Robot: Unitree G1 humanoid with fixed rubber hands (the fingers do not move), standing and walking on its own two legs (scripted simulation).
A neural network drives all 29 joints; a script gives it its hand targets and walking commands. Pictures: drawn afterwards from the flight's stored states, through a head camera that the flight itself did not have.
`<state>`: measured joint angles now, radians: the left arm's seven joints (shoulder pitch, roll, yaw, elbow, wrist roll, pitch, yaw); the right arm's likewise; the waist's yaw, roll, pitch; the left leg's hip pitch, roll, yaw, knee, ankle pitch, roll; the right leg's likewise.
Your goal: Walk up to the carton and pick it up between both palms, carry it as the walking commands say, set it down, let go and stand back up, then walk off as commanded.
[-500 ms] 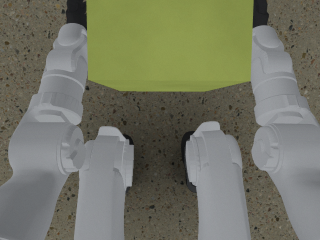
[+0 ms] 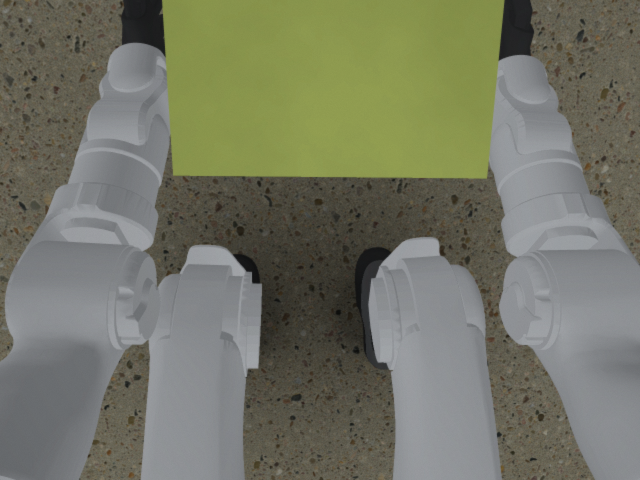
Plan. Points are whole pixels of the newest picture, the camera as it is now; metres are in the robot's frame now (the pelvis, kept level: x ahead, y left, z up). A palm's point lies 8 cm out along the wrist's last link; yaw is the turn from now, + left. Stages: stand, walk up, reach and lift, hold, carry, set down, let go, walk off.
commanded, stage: set down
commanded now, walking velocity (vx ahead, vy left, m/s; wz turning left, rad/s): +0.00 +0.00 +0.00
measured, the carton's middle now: (324, 46) +0.53 -0.03 -0.23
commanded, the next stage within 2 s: let go in 1.84 s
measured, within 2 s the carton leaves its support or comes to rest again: neither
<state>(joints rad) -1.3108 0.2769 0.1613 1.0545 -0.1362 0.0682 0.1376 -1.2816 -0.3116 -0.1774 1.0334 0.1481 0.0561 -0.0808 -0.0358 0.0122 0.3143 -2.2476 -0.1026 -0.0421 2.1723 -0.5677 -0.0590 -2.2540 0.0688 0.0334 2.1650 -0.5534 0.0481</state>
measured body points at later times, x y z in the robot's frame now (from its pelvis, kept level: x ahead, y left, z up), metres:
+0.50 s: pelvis +0.00 +0.00 +0.00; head +0.37 -0.01 +0.25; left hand +0.53 +0.19 -0.18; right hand +0.52 -0.24 -0.17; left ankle +0.11 +0.12 -0.34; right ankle +0.12 -0.12 -0.34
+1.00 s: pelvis +0.00 +0.00 +0.09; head +0.36 -0.01 +0.34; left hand +0.55 +0.20 -0.05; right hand +0.53 -0.25 -0.06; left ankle +0.11 +0.12 -0.34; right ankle +0.12 -0.12 -0.34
